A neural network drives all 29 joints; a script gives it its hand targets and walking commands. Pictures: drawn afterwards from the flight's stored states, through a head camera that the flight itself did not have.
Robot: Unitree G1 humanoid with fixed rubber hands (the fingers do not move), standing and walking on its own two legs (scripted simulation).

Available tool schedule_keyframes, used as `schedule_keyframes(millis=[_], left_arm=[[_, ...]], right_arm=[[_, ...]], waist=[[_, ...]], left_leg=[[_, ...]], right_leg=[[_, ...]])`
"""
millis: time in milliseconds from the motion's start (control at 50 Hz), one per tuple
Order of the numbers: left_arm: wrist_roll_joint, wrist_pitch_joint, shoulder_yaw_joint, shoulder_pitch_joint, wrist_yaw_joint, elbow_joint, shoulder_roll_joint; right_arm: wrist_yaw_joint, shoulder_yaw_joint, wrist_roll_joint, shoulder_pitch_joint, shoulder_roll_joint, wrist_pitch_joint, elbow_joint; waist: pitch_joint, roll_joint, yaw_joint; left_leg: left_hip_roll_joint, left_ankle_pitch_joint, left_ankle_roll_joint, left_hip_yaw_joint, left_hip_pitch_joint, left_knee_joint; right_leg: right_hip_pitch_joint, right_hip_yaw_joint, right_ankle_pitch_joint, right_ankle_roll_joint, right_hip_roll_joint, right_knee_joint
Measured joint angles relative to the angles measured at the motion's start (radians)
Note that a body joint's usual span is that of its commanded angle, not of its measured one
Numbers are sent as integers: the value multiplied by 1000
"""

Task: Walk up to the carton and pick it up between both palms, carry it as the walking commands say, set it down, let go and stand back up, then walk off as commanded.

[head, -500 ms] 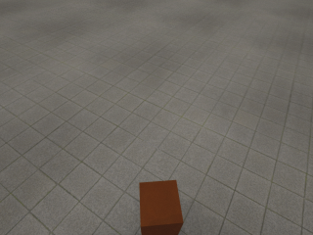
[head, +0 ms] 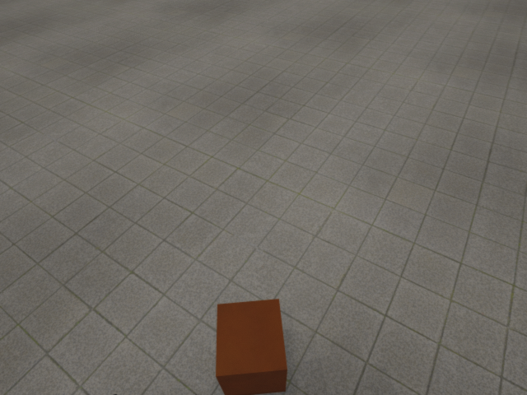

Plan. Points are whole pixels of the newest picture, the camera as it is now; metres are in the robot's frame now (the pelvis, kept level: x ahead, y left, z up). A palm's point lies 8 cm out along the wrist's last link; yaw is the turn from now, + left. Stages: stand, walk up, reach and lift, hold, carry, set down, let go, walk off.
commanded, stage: walk off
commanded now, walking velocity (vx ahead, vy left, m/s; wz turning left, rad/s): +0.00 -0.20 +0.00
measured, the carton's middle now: (252, 348) +0.40 +0.08 -0.64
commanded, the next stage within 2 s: stand in 1.48 s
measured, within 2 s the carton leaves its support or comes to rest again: neither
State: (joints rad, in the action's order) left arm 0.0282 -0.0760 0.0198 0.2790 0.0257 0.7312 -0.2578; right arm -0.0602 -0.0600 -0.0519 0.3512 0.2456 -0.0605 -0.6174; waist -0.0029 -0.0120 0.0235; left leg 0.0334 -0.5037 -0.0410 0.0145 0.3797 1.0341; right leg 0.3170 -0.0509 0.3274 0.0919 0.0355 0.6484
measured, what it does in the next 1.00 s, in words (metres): steps to the right: left foot, then right foot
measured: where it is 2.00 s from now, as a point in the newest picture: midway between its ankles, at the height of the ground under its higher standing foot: outside the picture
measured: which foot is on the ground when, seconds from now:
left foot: up 0.00-0.26, down 0.28-0.60, up 0.62-0.94, down 0.96-1.00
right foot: down 0.00-0.32, up 0.34-0.58, down 0.60-0.98, up 1.00-1.00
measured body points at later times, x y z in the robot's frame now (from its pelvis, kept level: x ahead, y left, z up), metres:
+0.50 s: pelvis -0.03 -0.08 +0.00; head -0.01 -0.06 +0.45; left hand +0.03 +0.18 -0.13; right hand +0.09 -0.34 -0.10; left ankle -0.02 +0.08 -0.73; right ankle -0.04 -0.20 -0.68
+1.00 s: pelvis -0.02 -0.19 -0.01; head +0.00 -0.17 +0.44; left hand +0.02 +0.07 -0.14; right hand +0.15 -0.43 -0.11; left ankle -0.04 -0.06 -0.73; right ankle -0.02 -0.23 -0.72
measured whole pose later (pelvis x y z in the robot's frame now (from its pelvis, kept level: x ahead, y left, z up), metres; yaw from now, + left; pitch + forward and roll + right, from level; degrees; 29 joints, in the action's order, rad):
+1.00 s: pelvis -0.02 -0.19 -0.01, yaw +8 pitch +1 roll -1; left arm 0.03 -0.07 0.01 0.31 0.01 0.72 -0.24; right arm -0.06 -0.06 -0.05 0.25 0.25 -0.07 -0.63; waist 0.01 0.01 0.02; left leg 0.05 -0.36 -0.05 0.01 0.35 0.72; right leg 0.32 -0.11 0.38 0.11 0.10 0.68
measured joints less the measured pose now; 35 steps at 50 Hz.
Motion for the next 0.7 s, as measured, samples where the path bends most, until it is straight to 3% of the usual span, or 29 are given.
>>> schedule_keyframes(millis=[140, 240, 280, 300, 360, 400, 440, 520, 600, 660, 700], left_arm=[[0, 3, -5, 0, -18, -1, 11], [0, 0, -5, 8, -19, -1, 11], [0, -2, -5, 16, -22, -1, 11], [0, -5, -5, 22, -23, 0, 10], [0, -18, -5, 23, -14, -3, 11], [0, -23, -5, 22, 3, -15, 6], [0, -23, -3, 23, 16, -21, 0], [0, -16, -3, 24, 39, -26, -4], [0, -14, -3, 24, 31, -25, -3], [0, -6, -13, 28, 24, -18, 17], [0, -2, -13, 32, 17, -18, 17]], right_arm=[[2, -19, 0, -21, 0, -12, 0], [-1, -8, 0, -66, 1, -13, 1], [-3, 1, 0, -72, 1, -13, 0], [-3, 11, 0, -71, 0, -13, -2], [-9, 15, 0, -28, 1, -13, -6], [-25, 12, 0, -6, 1, -13, -11], [-27, 12, 0, -4, 0, -13, -14], [-9, 5, 0, -23, 0, -8, -14], [9, 1, 0, -41, 0, -5, -14], [11, -13, 0, -44, 0, -8, -17], [11, -15, 0, -51, 0, -9, -16]], waist=[[1, -9, 0], [3, -8, -1], [2, -3, -1], [2, 8, -1], [0, 25, -3], [-1, 26, -3], [-2, 28, -1], [-1, 33, 0], [2, 32, 0], [6, 2, 0], [6, 2, 0]], left_leg=[[0, -6, 0, -1, 2, 78], [1, -86, 0, -2, -12, -127], [1, -31, 2, -2, -29, -248], [1, 77, 11, -2, -36, -284], [14, 150, 28, 1, -40, -312], [31, 157, 28, 1, -41, -345], [47, 181, 28, 2, -42, -389], [66, 213, 2, 4, -43, -429], [80, 206, -41, 4, -41, -414], [78, 7, -42, 0, -6, -228], [46, -18, -42, 0, 27, -61]], right_leg=[[1, -89, -1, 39, 23, -5], [13, -142, -7, 61, 46, -5], [16, -157, -11, 65, 58, -5], [15, -156, -12, 63, 60, -5], [56, -125, 48, -11, 61, 101], [120, -46, 52, -29, 61, 275], [144, 33, 54, -41, 52, 350], [114, 81, 68, -71, -16, 290], [15, 80, 69, -77, -53, 38], [3, 66, 54, -69, -34, 43], [2, 64, 50, -52, -33, 41]])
